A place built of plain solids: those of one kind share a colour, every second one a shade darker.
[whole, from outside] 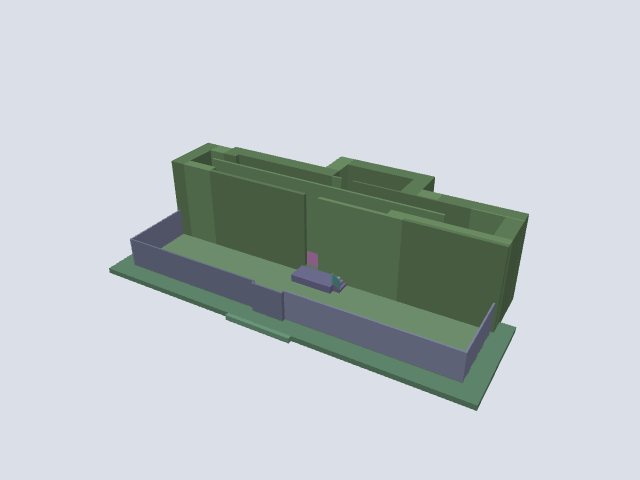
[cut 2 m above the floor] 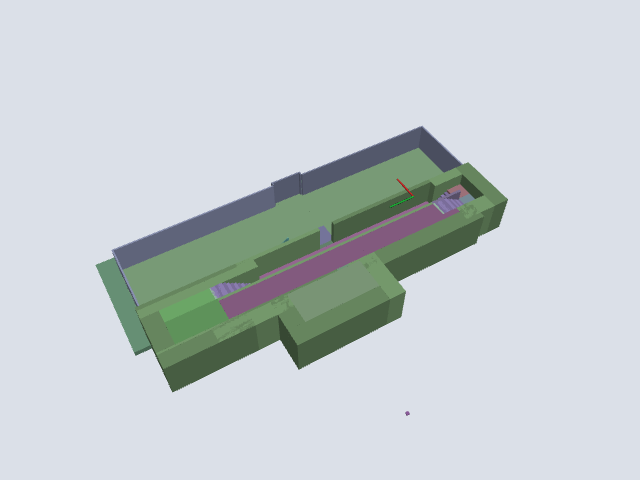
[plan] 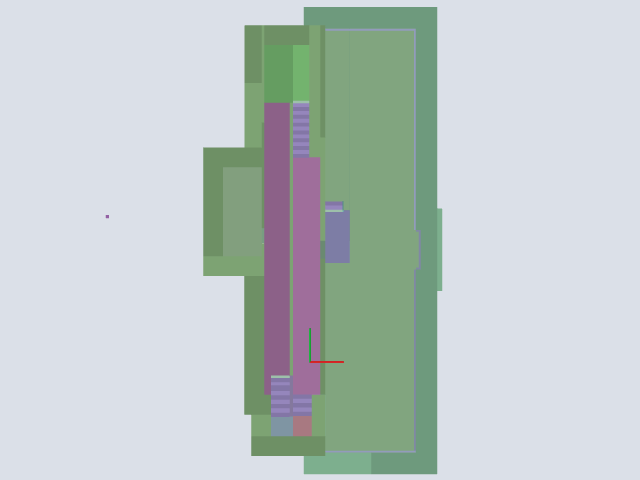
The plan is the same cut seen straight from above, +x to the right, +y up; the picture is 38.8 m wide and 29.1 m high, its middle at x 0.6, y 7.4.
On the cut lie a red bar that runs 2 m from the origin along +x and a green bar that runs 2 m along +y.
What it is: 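A small town gaol of two floors under one roof; a narrow ground-floor corridor and a narrow upper corridor, each with a row of cell doors, a day room upstairs, and a walled yard before the door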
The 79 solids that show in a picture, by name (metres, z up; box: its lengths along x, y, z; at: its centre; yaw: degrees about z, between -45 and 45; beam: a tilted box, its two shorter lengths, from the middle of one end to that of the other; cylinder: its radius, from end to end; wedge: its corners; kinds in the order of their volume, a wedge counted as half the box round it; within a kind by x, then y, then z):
{
 "wall_brick_1": {"box": [1.2, 6.6, 6.74], "at": [-5.88, 9.71, 2.43]},
 "wall_brick_2": {"box": [3.7, 1.2, 6.74], "at": [-4.63, 5.81, 2.43]},
 "wall_brick_3": {"box": [2.35, 1.2, 6.74], "at": [-4.11, 12.41, 2.43]},
 "wall_brick_4": {"box": [1.05, 5.12, 6.74], "at": [-3.46, 14.37, 2.43]},
 "wall_brick_5": {"box": [1.05, 5.9, 6.74], "at": [-3.46, 17.48, 2.43]},
 "wall_brick_6": {"box": [1.2, 8.4, 6.74], "at": [-3.38, 2.21, 2.43]},
 "wall_brick_7": {"box": [1.61, 1.2, 6.74], "at": [-3.18, -2.59, 2.43]},
 "wall_brick_8": {"box": [1.2, 2.51, 6.74], "at": [-2.97, -3.24, 2.43]},
 "wall_brick_9": {"box": [0.15, 0.8, 6.74], "at": [-2.86, 6.81, 2.43]},
 "wall_brick_10": {"box": [0.15, 8.82, 6.74], "at": [-2.86, 12.52, 2.43]},
 "wall_brick_11": {"box": [0.15, 5.9, 6.74], "at": [-2.86, 17.48, 2.43]},
 "wall_brick_12": {"box": [2.74, 1.2, 6.74], "at": [-1.42, 19.83, 2.43]},
 "wall_brick_13": {"box": [4.49, 1.2, 6.74], "at": [-1.33, -5.09, 2.43]},
 "wall_brick_14": {"box": [0.2, 2.49, 3.18], "at": [-1.14, -2.06, 4.21]},
 "wall_brick_15": {"box": [0.2, 16.55, 6.74], "at": [-1.14, 7.45, 2.43]},
 "wall_brick_16": {"box": [0.66, 8.02, 6.74], "at": [0.28, 16.42, 2.43]},
 "wall_brick_17": {"box": [0.81, 2.51, 6.74], "at": [0.5, -3.24, 2.43]},
 "wall_brick_18": {"box": [0.3, 8.25, 6.74], "at": [0.76, 2.14, 2.43]},
 "wall_brick_19": {"box": [0.3, 6.25, 6.74], "at": [0.76, 10.49, 2.43]},
 "wall_brick_20": {"box": [0.3, 12.42, 6.74], "at": [0.76, 14.22, 2.43]},
 "yard_concrete_1": {"box": [4.1, 14.11, 0.4], "at": [1.66, 0.26, -0.79]},
 "yard_concrete_2": {"box": [4.1, 13.62, 0.4], "at": [1.66, 14.72, -0.79]},
 "yard_concrete_3": {"box": [6.6, 28.32, 0.4], "at": [4.41, 7.37, -0.79]},
 "yard_concrete_4": {"box": [2.9, 5.0, 0.4], "at": [6.56, 6.81, -0.79]},
 "floor_concrete_1": {"box": [0.41, 17.72, 3.54], "at": [-2.58, 6.87, 0.83]},
 "floor_concrete_2": {"box": [1.14, 16.55, 3.54], "at": [-1.8, 7.45, 0.83]},
 "floor_concrete_3": {"box": [2.48, 3.68, 0.94], "at": [-1.14, -2.66, -0.47]},
 "floor_concrete_4": {"box": [1.14, 13.23, 0.94], "at": [-0.47, 5.8, -0.47]},
 "floor_concrete_5": {"box": [0.52, 14.4, 0.94], "at": [0.35, 5.21, -0.47]},
 "yard_yard_concrete_1": {"box": [1.5, 11.02, 0.4], "at": [1.66, 14.72, -0.74]},
 "yard_yard_concrete_2": {"box": [5.5, 11.51, 0.4], "at": [3.66, 0.26, -0.74]},
 "yard_yard_concrete_3": {"box": [4.0, 14.22, 0.4], "at": [4.41, 13.12, -0.74]},
 "yard_yard_concrete_4": {"box": [0.3, 2.4, 0.4], "at": [6.56, 6.81, -0.74]},
 "floor_dayroom_lino_1": {"box": [2.35, 5.4, 3.54], "at": [-4.11, 9.11, 0.83]},
 "floor_landing_metal_1": {"box": [1.75, 3.5, 3.54], "at": [-1.91, 17.48, 0.83]},
 "floor_landing_metal_2": {"box": [0.99, 3.38, 3.54], "at": [-0.54, 17.54, 0.83]},
 "step_1": {"box": [1.14, 0.35, 1.19], "at": [-1.8, -3.16, 0.54]},
 "step_2": {"box": [1.14, 0.35, 1.35], "at": [-1.8, -2.89, 0.62]},
 "step_3": {"box": [1.14, 0.35, 1.51], "at": [-1.8, -2.63, 0.71]},
 "step_4": {"box": [1.14, 0.35, 1.68], "at": [-1.8, -2.37, 0.79]},
 "step_5": {"box": [1.14, 0.35, 1.84], "at": [-1.8, -2.1, 0.87]},
 "step_6": {"box": [1.14, 0.35, 2.0], "at": [-1.8, -1.84, 0.95]},
 "step_7": {"box": [1.14, 0.35, 2.16], "at": [-1.8, -1.58, 1.03]},
 "step_8": {"box": [1.14, 0.35, 2.33], "at": [-1.8, -1.32, 1.11]},
 "step_9": {"box": [1.14, 0.35, 2.49], "at": [-1.8, -1.05, 1.19]},
 "step_10": {"box": [0.99, 0.33, 0.22], "at": [-0.54, 12.54, 0.06]},
 "step_11": {"box": [0.99, 0.33, 0.4], "at": [-0.54, 12.78, 0.15]},
 "step_12": {"box": [0.99, 0.33, 0.57], "at": [-0.54, 13.02, 0.23]},
 "step_13": {"box": [0.99, 0.33, 0.74], "at": [-0.54, 13.26, 0.32]},
 "step_14": {"box": [0.99, 0.33, 0.92], "at": [-0.54, 13.49, 0.41]},
 "step_15": {"box": [0.99, 0.33, 1.09], "at": [-0.54, 13.73, 0.49]},
 "step_16": {"box": [0.99, 0.33, 1.26], "at": [-0.54, 13.97, 0.58]},
 "step_17": {"box": [0.99, 0.33, 1.44], "at": [-0.54, 14.2, 0.67]},
 "step_18": {"box": [0.99, 0.33, 1.61], "at": [-0.54, 14.44, 0.76]},
 "step_19": {"box": [0.99, 0.33, 1.78], "at": [-0.54, 14.68, 0.84]},
 "step_20": {"box": [0.99, 0.33, 1.96], "at": [-0.54, 14.91, 0.93]},
 "step_21": {"box": [0.99, 0.33, 2.13], "at": [-0.54, 15.15, 1.01]},
 "step_22": {"box": [0.99, 0.33, 2.3], "at": [-0.54, 15.39, 1.1]},
 "step_23": {"box": [0.99, 0.33, 2.48], "at": [-0.54, 15.62, 1.19]},
 "step_24": {"box": [1.14, 0.35, 0.86], "at": [-0.47, -3.19, 0.38]},
 "step_25": {"box": [1.14, 0.35, 0.7], "at": [-0.47, -2.92, 0.3]},
 "step_26": {"box": [1.14, 0.35, 0.54], "at": [-0.47, -2.66, 0.22]},
 "step_27": {"box": [1.14, 0.35, 0.38], "at": [-0.47, -2.4, 0.14]},
 "step_28": {"box": [1.14, 0.35, 0.21], "at": [-0.47, -2.14, 0.06]},
 "step_29": {"box": [1.06, 0.33, 0.41], "at": [1.44, 9.32, -0.39]},
 "step_30": {"box": [1.06, 0.33, 0.23], "at": [1.44, 9.57, -0.48]},
 "fence_metal_1": {"box": [5.5, 0.12, 2.6], "at": [3.66, -5.43, 0.36]},
 "fence_metal_2": {"box": [5.5, 0.12, 2.6], "at": [3.66, 20.15, 0.36]},
 "fence_metal_3": {"box": [0.12, 11.1, 2.6], "at": [6.35, 0.06, 0.36]},
 "fence_metal_4": {"box": [0.12, 12.2, 2.6], "at": [6.35, 14.11, 0.36]},
 "fence_metal_5": {"box": [0.3, 0.12, 2.6], "at": [6.56, 5.67, 0.36]},
 "fence_metal_6": {"box": [0.3, 0.12, 2.6], "at": [6.56, 7.95, 0.36]},
 "fence_metal_7": {"box": [0.12, 2.4, 2.6], "at": [6.65, 6.81, 0.36]},
 "floor_stoop_stone_1": {"box": [1.5, 3.2, 0.94], "at": [1.66, 7.61, -0.47]},
 "floor_1": {"box": [1.34, 1.19, 1.02], "at": [-1.71, -3.9, 0.46]},
 "floor_l1a_1": {"box": [1.14, 1.22, 1.02], "at": [-0.47, -3.89, 0.46]},
 "wall_1": {"box": [0.2, 2.49, 2.67], "at": [-1.14, -2.06, 1.28]},
 "floor_sill_concrete_1": {"box": [0.3, 1.1, 0.94], "at": [0.76, 6.81, -0.47]},
 "rail_1": {"wedge": [[1.97, 9.21, 0.06], [1.97, 9.21, 0.89], [1.97, 9.77, -0.34], [1.97, 9.77, 0.5], [2.02, 9.21, 0.06], [2.02, 9.21, 0.89], [2.02, 9.77, -0.34], [2.02, 9.77, 0.5]]}
}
